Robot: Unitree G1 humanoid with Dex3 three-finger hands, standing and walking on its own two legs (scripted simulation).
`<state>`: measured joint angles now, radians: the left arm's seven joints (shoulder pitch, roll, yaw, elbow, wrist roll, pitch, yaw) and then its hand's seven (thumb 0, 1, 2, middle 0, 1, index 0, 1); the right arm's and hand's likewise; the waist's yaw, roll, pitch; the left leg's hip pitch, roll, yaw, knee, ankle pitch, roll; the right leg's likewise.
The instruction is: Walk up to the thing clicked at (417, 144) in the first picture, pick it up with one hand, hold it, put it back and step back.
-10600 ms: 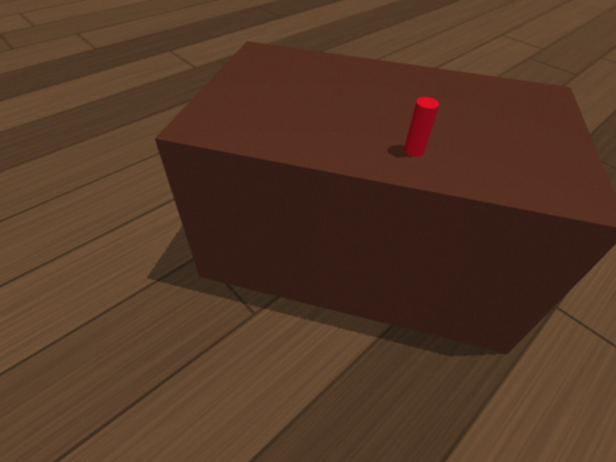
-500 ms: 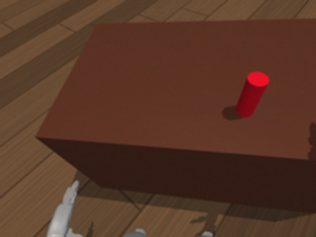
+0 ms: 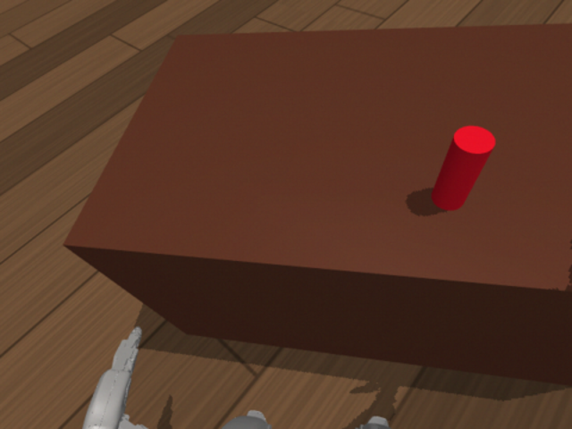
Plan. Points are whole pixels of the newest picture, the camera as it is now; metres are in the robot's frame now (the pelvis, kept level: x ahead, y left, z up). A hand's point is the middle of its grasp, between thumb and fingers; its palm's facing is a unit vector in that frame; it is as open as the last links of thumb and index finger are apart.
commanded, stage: go down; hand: right
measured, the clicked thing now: (459, 171) +0.53 -0.20 +0.00
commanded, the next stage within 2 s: approach in 0.52 s
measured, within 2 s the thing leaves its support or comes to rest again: neither
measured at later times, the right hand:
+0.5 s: hand out of the picture +0.43 -0.38 +0.11, palm faces +0.23 +0.97 +0.01, open 17.7 cm
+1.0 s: hand (565, 206) +0.45 -0.31 +0.03, palm faces +0.13 +0.99 +0.07, open 17.7 cm
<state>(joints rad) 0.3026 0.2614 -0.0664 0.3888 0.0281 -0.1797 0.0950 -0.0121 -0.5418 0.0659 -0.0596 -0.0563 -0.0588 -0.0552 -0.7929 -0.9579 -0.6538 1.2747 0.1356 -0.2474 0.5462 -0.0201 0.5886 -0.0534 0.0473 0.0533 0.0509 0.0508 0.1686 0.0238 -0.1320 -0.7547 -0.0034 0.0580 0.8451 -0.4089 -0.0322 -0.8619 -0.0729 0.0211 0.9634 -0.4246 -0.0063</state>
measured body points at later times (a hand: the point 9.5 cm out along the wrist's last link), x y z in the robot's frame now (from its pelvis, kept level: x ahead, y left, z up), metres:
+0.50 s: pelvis +0.00 +0.01 +0.00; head +0.10 -0.04 +0.43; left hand +0.15 +0.27 -0.04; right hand +0.41 -0.43 +0.11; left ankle -0.01 +0.15 -0.69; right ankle +0.01 -0.11 -0.69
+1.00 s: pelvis -0.01 +0.01 -0.02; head +0.11 -0.05 +0.41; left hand +0.16 +0.26 -0.04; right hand +0.44 -0.37 +0.03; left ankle -0.01 +0.15 -0.69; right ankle +0.01 -0.11 -0.69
